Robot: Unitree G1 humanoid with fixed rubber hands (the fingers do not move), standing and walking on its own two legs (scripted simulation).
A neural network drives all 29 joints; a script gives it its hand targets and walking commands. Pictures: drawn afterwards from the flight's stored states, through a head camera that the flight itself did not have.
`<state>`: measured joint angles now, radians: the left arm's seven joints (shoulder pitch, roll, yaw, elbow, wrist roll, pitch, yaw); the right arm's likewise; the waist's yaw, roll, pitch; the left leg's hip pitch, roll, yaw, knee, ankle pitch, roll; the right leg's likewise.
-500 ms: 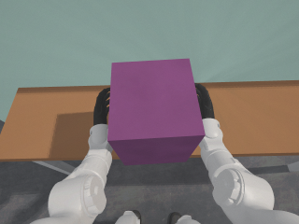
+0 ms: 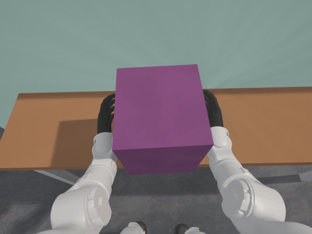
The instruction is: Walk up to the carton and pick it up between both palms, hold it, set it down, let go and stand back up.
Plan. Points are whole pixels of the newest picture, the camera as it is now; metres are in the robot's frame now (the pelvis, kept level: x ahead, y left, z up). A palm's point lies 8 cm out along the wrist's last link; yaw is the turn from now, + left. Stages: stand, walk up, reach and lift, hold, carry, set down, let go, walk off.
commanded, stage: reach and lift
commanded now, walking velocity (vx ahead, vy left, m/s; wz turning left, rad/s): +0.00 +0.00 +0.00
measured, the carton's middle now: (159, 126) +0.40 +0.03 -0.03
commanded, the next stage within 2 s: none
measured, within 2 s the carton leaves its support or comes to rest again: leaves its support in 1.04 s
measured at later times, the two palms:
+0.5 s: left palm (106, 126) +0.38 +0.17 -0.01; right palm (213, 120) +0.41 -0.12 -0.01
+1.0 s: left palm (111, 129) +0.38 +0.15 -0.01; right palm (221, 123) +0.39 -0.14 +0.00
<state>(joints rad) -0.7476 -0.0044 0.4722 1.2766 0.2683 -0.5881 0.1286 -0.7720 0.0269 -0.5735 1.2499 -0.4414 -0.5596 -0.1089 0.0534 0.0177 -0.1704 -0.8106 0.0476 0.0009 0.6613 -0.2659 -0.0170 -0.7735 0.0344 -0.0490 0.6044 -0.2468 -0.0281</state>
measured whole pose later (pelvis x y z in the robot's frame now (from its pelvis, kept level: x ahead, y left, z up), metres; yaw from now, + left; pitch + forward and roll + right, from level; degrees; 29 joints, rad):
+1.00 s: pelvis -0.01 +0.00 -0.01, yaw +0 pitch +26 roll -2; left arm -0.79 0.02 0.23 1.41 0.02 -0.60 0.18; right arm -0.79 -0.06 -0.29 1.35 -0.21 -0.54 -0.15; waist 0.03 0.02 -0.27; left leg -0.90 0.05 0.00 0.71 -0.26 -0.01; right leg -0.86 0.03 -0.06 0.65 -0.24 -0.03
